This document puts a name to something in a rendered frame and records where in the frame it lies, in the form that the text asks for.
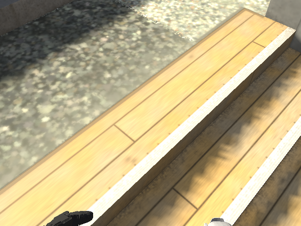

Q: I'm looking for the right robot shin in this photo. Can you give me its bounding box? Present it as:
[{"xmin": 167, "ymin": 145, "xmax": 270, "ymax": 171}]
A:
[{"xmin": 210, "ymin": 218, "xmax": 224, "ymax": 222}]

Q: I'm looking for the robot left hand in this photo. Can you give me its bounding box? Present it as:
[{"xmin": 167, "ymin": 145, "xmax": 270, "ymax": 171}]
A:
[{"xmin": 43, "ymin": 211, "xmax": 93, "ymax": 226}]

